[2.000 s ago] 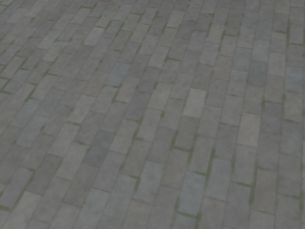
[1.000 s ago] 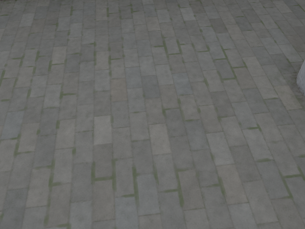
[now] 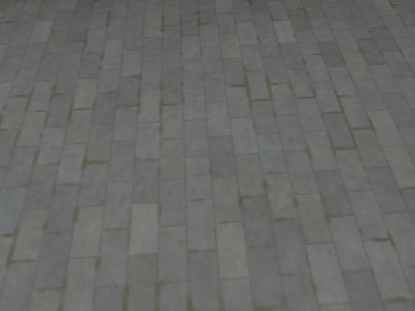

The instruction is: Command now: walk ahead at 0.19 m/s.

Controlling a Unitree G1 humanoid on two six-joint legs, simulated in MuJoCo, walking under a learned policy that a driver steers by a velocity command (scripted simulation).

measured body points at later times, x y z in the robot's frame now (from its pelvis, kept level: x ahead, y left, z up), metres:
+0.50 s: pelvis +0.11 +0.05 -0.01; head +0.13 +0.06 +0.44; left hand +0.17 +0.31 -0.16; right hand +0.26 -0.20 -0.13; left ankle +0.17 +0.14 -0.74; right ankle +0.04 -0.09 -0.74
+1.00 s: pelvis +0.22 +0.05 -0.02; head +0.25 +0.05 +0.43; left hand +0.11 +0.31 -0.15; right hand +0.45 -0.18 -0.10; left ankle +0.35 +0.17 -0.72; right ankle +0.04 -0.09 -0.74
